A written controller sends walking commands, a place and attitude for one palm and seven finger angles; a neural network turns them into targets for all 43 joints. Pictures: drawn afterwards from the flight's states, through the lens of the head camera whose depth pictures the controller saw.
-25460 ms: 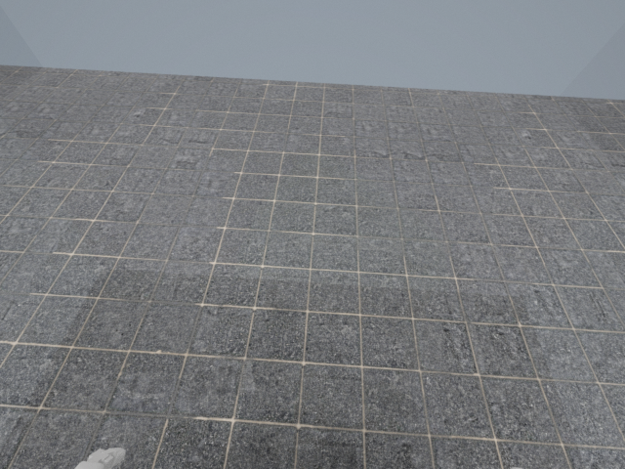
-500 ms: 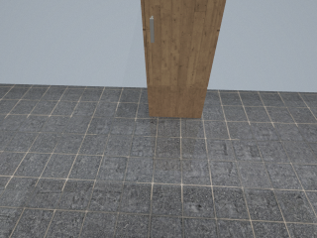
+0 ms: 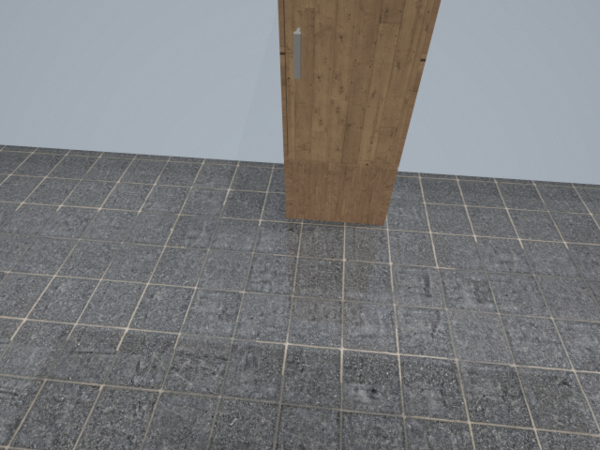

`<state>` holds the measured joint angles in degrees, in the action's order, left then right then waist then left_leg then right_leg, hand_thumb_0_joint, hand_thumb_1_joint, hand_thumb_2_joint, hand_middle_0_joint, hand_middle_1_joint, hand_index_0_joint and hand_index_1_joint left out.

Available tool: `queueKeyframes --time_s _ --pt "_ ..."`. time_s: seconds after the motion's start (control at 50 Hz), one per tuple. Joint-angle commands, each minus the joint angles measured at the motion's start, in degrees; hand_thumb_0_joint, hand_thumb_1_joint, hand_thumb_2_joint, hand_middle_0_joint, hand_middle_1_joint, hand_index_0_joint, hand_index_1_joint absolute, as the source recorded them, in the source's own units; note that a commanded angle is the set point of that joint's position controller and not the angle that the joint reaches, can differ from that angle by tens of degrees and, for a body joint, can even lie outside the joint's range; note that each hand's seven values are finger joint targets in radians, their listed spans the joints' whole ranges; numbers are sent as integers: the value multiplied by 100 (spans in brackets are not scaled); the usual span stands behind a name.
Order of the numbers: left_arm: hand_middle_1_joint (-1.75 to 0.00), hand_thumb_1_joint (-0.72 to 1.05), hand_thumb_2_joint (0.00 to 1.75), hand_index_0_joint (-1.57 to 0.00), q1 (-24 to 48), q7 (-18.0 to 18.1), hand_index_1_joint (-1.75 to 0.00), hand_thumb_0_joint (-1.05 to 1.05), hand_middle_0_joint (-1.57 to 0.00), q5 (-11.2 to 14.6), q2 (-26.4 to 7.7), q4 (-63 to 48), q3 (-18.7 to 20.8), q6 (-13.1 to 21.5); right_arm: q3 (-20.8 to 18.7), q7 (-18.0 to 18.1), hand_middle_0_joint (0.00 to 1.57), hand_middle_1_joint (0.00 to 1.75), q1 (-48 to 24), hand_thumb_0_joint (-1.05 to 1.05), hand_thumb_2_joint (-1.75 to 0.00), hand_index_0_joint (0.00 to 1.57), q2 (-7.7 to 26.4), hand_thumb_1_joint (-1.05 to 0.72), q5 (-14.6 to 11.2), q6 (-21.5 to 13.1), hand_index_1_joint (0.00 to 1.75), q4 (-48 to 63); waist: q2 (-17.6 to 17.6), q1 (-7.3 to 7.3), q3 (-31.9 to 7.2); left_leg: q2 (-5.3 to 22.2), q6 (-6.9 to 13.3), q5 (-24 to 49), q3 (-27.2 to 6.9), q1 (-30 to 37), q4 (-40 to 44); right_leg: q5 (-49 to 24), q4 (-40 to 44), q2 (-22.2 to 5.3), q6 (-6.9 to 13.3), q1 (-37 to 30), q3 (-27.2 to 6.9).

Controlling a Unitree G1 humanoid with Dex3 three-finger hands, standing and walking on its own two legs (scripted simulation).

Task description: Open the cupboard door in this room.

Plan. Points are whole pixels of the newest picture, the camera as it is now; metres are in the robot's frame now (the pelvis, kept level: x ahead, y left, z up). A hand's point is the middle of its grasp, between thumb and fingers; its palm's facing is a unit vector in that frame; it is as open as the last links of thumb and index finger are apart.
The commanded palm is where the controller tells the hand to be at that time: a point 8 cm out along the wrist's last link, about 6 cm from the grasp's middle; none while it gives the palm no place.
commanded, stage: look at it before walking up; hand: left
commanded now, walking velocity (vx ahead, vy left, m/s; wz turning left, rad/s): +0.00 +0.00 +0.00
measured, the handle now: (298, 53) +1.19 +0.09 +0.02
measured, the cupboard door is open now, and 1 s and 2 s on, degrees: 0 0 0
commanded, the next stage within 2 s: walk to a spot facing it in 0.48 s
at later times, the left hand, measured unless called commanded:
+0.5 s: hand out of the picture -0.02 +0.18 -0.18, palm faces +0.05 -0.99 -0.15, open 7.4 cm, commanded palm none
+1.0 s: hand out of the picture +0.10 +0.18 -0.17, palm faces -0.09 -0.97 -0.24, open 7.4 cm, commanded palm none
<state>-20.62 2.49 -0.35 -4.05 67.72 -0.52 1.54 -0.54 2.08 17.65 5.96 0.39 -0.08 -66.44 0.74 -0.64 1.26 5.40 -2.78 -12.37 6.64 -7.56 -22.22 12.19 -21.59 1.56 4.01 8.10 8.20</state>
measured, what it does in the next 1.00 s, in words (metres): steps on the spot: right foot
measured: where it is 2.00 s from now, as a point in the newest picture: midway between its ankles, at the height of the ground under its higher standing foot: (335, 415)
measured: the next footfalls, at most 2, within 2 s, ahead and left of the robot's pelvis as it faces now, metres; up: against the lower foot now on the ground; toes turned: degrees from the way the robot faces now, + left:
right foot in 1.00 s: +0.12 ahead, -0.12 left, +0.00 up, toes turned -18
left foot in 1.56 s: +0.45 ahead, +0.02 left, +0.00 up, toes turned -3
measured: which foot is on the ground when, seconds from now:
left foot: down 0.00-1.00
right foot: down 0.00-0.72, up 0.74-0.98, down 1.00-1.00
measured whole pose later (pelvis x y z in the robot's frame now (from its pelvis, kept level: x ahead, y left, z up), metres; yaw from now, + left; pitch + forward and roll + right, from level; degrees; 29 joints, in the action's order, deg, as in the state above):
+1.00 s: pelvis +0.05 -0.01 -0.02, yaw -10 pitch -1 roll +2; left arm -16.7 -1.3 -1.5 -8.5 59.4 4.4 0.0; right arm -4.0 0.7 21.4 9.8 1.9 -1.2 -64.2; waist 2.9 0.2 3.0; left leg 7.9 -3.5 -22.9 16.0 -4.1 -30.3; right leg 19.2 -38.7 -4.6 0.3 21.0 7.2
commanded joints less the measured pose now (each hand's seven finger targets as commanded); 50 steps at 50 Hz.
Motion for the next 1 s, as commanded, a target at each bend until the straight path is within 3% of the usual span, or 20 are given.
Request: queueKeyframes --time_s 0.0,0.54,0.6,0.62,0.66,0.68,0.7,0.72,0.74,0.76,0.82,0.86,0.92,0.94,0.96,0.98 --pt "-30 90 90 -20 -422 52 -30 0 -20 -2 -560 -142 82 71 -52 21 20 30 595 0 -90 20 298 -90 15 -28 30 1 -164 91 513 212 252 172 -267 -79 236 -205 780 -968 -269 540 -1017" --pt "-30 90 90 -20 -280 36 -30 0 -20 -13 -663 -265 77 38 -62 16 20 30 643 0 -90 20 389 -90 -7 -147 30 28 -25 61 398 282 374 409 -436 -155 446 -652 354 -912 -252 288 -809" --pt "-30 90 90 -20 -264 13 -30 0 -20 -9 -595 -211 88 18 -73 28 20 30 686 0 -90 20 383 -90 24 -139 30 -3 -6 90 463 274 352 -52 -332 -58 408 -246 386 -848 -246 452 -887" --pt "-30 90 90 -20 -259 -7 -30 0 -20 -26 -636 -232 131 -27 -113 25 20 30 706 0 -90 20 438 -90 35 -113 30 15 57 96 510 291 370 -574 -314 -52 356 309 268 -795 -213 635 -891" --pt "-30 90 90 -20 -120 -89 -30 0 -20 -77 -670 -347 221 -97 -220 20 20 30 693 0 -90 20 631 -90 62 -64 30 99 322 147 765 521 473 -1832 -514 -183 590 1249 -96 -586 -184 1179 -813" --pt "-30 90 90 -20 -46 -133 -30 0 -20 -101 -643 -451 251 -123 -288 17 20 30 697 0 -90 20 779 -90 66 -49 30 147 569 174 873 778 616 -2430 -796 -154 824 1438 -539 -422 -214 1556 -641" --pt "-30 90 90 -20 70 -177 -30 0 -20 -131 -579 -571 283 -151 -361 15 20 30 756 0 -90 20 949 -90 73 -45 30 186 943 227 955 1196 833 -3009 -1190 -192 1155 1344 -1353 -239 -261 1835 -313" --pt "-30 90 90 -20 251 -211 -30 0 -20 -150 -552 -705 312 -179 -428 15 20 30 803 0 -90 20 1086 -90 69 -71 30 226 1217 290 925 1647 1114 -3180 -1604 -122 1435 1344 -2368 -301 -274 2164 -187" --pt "-30 90 90 -20 465 -242 -30 0 -20 -160 -551 -844 344 -187 -442 12 20 30 876 0 -90 20 1095 -90 88 -123 30 252 1064 355 1007 1883 1319 -2910 -1764 49 1574 1548 -3017 -493 -262 2636 -377" --pt "-30 90 90 -20 591 -270 -30 0 -20 -160 -527 -939 381 -183 -447 5 20 30 902 0 -90 20 1071 -90 99 -165 30 270 838 349 1104 1975 1383 -2704 -1724 117 1613 1495 -3319 -638 -273 2943 -518" --pt "-30 90 90 -20 699 -349 -30 0 -20 -135 -478 -1092 431 -131 -466 -15 20 30 634 0 -90 20 1060 -90 140 -241 30 409 360 247 903 1893 1236 -1905 -1055 175 1447 1175 -3171 -858 -357 2824 -479" --pt "-30 90 90 -20 631 -382 -30 0 -20 -114 -445 -1162 446 -123 -493 -32 20 30 424 0 -90 20 1130 -90 166 -257 30 495 364 155 720 1760 1103 -1487 -561 36 1241 1053 -2605 -868 -384 2278 -365" --pt "-30 90 90 -20 241 -398 -30 0 -20 -107 -493 -1071 488 -89 -519 -82 20 30 148 0 -90 20 1209 -90 174 -235 30 579 298 -76 463 1498 878 -1285 23 -417 618 755 -1802 -595 -383 1122 13" --pt "-30 90 90 -20 -152 -394 -30 0 -20 -114 -573 -962 523 -75 -520 -98 20 30 -6 0 -90 20 1229 -90 158 -219 30 626 194 -302 386 1383 753 -1293 233 -729 103 440 -1459 -464 -361 518 135" --pt "-30 90 90 -20 -828 -366 -30 0 -20 -130 -823 -750 579 -31 -505 -135 20 30 -127 0 -90 20 1177 -90 134 -208 30 687 -372 -633 177 1071 558 -1083 578 -1153 -988 434 -1095 -331 -301 -338 104" --pt "-30 90 90 -20 -1491 -300 -30 0 -20 -164 -1378 -565 673 53 -438 -194 20 30 -256 0 -90 20 888 -90 62 -210 30 861 -1810 -948 37 415 303 -1457 1017 -2095 -2881 1494 -18 -1225 2 -931 -1480"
